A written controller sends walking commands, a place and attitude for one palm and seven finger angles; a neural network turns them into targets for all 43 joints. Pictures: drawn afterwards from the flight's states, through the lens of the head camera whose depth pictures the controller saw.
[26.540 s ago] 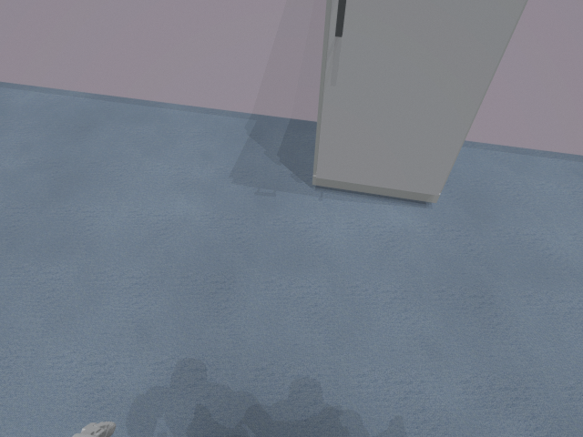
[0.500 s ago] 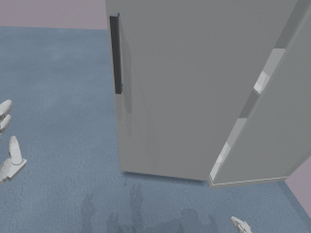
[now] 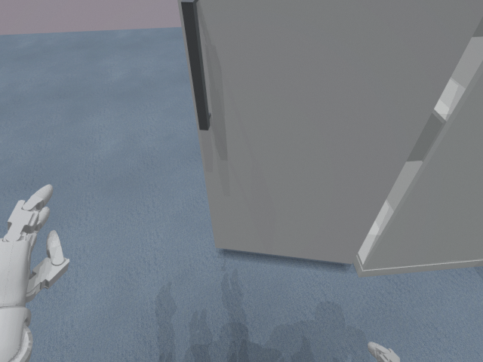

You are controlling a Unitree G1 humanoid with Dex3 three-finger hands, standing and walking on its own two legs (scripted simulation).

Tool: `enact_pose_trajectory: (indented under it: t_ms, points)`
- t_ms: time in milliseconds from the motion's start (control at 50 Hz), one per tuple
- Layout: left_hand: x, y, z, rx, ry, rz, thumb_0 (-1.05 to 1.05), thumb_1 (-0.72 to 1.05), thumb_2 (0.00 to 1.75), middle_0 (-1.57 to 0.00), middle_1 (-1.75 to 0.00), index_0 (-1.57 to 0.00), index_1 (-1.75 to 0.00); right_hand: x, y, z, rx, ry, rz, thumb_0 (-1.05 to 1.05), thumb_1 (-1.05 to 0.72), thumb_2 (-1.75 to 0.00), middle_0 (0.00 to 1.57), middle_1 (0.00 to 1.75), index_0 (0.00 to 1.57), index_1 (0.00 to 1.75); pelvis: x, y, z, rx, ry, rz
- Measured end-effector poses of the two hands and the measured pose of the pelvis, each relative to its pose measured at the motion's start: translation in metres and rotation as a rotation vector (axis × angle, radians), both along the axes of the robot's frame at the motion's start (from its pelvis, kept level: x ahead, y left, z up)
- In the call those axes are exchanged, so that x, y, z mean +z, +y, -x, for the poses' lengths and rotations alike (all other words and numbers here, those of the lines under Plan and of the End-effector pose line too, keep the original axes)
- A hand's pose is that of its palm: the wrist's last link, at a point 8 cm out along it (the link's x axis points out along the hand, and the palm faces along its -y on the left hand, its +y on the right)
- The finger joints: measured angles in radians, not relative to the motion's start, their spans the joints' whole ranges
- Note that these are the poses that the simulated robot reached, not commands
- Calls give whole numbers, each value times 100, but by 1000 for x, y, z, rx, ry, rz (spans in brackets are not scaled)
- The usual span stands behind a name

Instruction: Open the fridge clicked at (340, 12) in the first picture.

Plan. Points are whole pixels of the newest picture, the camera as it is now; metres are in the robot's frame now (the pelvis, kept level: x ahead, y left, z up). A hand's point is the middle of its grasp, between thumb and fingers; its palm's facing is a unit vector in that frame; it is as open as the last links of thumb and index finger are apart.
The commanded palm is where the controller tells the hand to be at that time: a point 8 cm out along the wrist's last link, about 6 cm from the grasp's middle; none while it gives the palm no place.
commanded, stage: let the arm hang, fingers relaxed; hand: left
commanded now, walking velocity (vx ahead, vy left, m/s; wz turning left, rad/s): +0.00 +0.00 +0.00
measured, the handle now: (200, 69) +0.68 +0.13 +0.17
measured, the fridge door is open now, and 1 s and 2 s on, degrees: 77 77 77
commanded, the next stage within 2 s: look to check the result in 1.04 s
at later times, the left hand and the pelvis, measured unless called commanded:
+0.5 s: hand out of the picture +0.00 +0.19 -0.16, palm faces +0.03 -0.97 -0.23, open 7.2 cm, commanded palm none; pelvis +0.01 +0.00 +0.01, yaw +1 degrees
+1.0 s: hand out of the picture +0.03 +0.19 -0.16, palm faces +0.01 -0.98 -0.20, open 7.3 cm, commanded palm none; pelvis +0.01 +0.01 +0.02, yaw -1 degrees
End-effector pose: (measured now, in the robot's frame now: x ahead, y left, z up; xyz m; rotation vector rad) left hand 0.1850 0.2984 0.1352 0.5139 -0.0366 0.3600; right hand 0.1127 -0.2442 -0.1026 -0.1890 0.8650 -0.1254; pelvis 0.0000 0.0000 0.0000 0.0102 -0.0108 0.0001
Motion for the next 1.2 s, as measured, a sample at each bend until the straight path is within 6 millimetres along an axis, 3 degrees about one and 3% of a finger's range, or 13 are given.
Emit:
enact_pose_trajectory:
  t_ms: [40, 80, 140, 200, 320, 420, 560, 720, 820, 1200]
  points:
    - [-65, 2, -6, 32, 224, 116, 0, 89, 90, -20, -30, -20, -30, -15, -4, -3, 25, 50, 16, 1, -90, -90, 20, 30, 20, 30, -10, 5, 0, 25, 6, 13]
    - [-137, -7, 3, 53, 487, 220, 0, 90, 90, -19, -30, -20, -30, -27, -7, -2, 31, 99, 32, 1, -90, -90, 20, 30, 20, 30, -17, 6, 2, 24, 14, 6]
    - [-224, -42, 45, 63, 872, 357, 1, 90, 90, -19, -30, -19, -30, -32, -10, 6, 30, 156, 42, 1, -90, -89, 20, 30, 20, 30, -18, 1, 4, 9, 11, -11]
    - [-268, -84, 105, 68, 1136, 481, 1, 91, 90, -20, -30, -20, -30, -29, -12, 20, 9, 234, 39, 1, -91, -89, 20, 30, 20, 30, -10, -7, 3, 6, 10, -9]
    - [-276, -75, 166, 208, 1283, 524, -3, 101, 90, -21, -30, -21, -30, -28, -8, 56, -19, 414, 37, 0, -91, -90, 20, 30, 20, 30, 1, -14, -1, 25, 11, 10]
    - [-268, -65, 187, 250, 1368, 518, -1, 96, 90, -20, -30, -20, -30, -27, 2, 81, -47, 505, 11, 0, -91, -90, 20, 30, 20, 30, 10, -9, -6, 19, 7, 17]
    - [-261, -57, 176, 245, 1362, 503, 0, 92, 90, -20, -30, -20, -30, -29, 21, 101, -67, 551, -26, 0, -91, -90, 20, 30, 20, 30, 15, 0, -10, 5, 0, 15]
    - [-260, -62, 151, 193, 1306, 509, 1, 91, 90, -20, -30, -20, -30, -31, 38, 108, -82, 549, -55, 1, -91, -90, 20, 30, 20, 30, 17, 8, -12, -6, -8, 10]
    - [-260, -60, 146, 186, 1294, 507, 1, 92, 90, -20, -30, -20, -30, -31, 43, 111, -95, 544, -61, 1, -92, -90, 20, 30, 20, 30, 17, 11, -13, -12, -12, 9]
    - [-265, -67, 187, 214, 1398, 544, 1, 91, 90, -20, -30, -20, -30, -30, 49, 118, -106, 560, -62, 0, -91, -90, 20, 30, 20, 30, 17, 16, -10, -21, -6, 9]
